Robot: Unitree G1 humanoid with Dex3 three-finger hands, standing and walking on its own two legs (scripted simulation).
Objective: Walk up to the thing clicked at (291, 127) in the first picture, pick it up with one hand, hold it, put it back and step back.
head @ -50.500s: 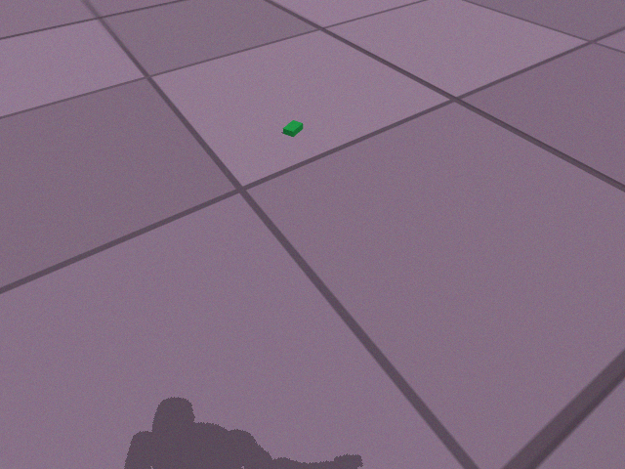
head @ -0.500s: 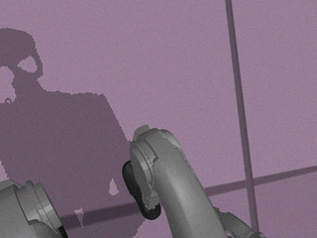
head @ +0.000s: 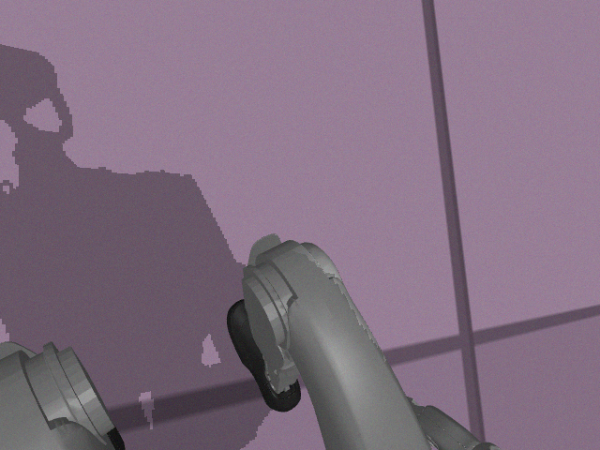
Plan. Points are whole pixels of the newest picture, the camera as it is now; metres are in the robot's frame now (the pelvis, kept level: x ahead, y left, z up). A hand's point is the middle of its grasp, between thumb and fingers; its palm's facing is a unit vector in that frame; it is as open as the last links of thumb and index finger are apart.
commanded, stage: open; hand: left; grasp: from above
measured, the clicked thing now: out of the picture +0.47 +0.29 -0.29
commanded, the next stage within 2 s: withdraw in 0.12 s
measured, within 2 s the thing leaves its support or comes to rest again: neither
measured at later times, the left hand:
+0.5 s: hand out of the picture +0.48 +0.30 -0.22, palm faces -0.30 -0.14 -0.94, open 14.1 cm
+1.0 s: hand out of the picture +0.44 +0.28 -0.11, palm faces -0.51 -0.14 -0.85, open 13.9 cm
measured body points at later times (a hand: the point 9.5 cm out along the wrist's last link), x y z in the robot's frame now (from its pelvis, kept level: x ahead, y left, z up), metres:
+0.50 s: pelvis +0.00 +0.00 +0.01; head +0.28 +0.13 +0.34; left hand +0.49 +0.31 -0.17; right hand +0.05 -0.25 -0.05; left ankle +0.06 +0.13 -0.28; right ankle +0.12 -0.13 -0.27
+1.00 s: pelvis -0.01 -0.02 +0.04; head +0.21 +0.08 +0.42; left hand +0.46 +0.29 -0.06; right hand +0.09 -0.29 -0.05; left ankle +0.06 +0.13 -0.27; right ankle +0.12 -0.13 -0.27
